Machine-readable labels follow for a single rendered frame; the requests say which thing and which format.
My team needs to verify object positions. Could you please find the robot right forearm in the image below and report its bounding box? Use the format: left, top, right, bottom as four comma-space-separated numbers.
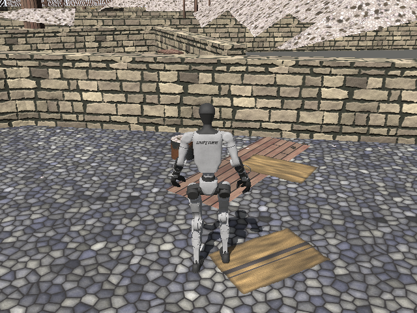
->
235, 157, 249, 181

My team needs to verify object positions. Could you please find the robot left forearm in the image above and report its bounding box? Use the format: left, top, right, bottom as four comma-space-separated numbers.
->
172, 157, 183, 178

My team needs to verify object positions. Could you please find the humanoid robot torso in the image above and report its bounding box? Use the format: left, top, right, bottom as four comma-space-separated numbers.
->
192, 130, 223, 196

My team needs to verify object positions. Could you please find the right robot hand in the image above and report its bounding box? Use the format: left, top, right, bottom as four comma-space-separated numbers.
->
237, 178, 251, 194

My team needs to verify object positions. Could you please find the left robot hand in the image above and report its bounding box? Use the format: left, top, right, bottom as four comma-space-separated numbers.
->
171, 175, 186, 187

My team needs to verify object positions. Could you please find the left robot upper arm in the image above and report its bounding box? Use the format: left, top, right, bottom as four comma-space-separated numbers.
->
177, 132, 194, 167

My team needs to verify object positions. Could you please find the robot right foot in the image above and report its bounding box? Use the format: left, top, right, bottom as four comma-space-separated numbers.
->
220, 247, 229, 263

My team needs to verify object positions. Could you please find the right robot upper arm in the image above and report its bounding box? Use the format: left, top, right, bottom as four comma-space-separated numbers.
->
221, 131, 241, 167

